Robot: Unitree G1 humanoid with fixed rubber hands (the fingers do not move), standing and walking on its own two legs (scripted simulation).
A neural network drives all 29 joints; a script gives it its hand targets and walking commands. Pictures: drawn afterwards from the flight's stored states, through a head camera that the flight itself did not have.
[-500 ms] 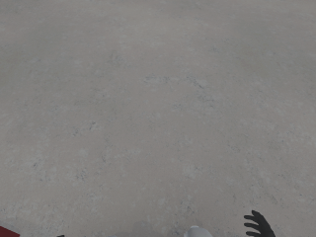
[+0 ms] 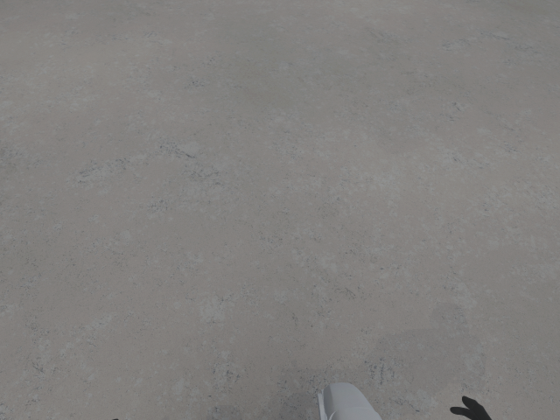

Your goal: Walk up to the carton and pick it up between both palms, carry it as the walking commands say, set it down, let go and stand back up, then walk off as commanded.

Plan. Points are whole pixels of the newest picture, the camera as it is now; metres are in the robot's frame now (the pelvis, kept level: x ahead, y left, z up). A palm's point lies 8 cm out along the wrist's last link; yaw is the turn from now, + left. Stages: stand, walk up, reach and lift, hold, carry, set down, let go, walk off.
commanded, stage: walk off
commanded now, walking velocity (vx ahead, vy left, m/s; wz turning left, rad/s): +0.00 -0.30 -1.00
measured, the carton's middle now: out of the picture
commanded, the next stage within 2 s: none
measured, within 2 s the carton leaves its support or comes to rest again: neither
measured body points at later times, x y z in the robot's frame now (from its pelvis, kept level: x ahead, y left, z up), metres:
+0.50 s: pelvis +0.04 -0.24 -0.01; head +0.11 -0.26 +0.43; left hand +0.17 +0.00 -0.16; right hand +0.08 -0.54 -0.14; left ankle +0.07 -0.15 -0.74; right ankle +0.03 -0.28 -0.73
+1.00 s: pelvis -0.03 -0.47 -0.02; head +0.01 -0.55 +0.42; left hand +0.18 -0.32 -0.15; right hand -0.10 -0.79 -0.16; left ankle +0.03 -0.38 -0.67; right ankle -0.10 -0.57 -0.74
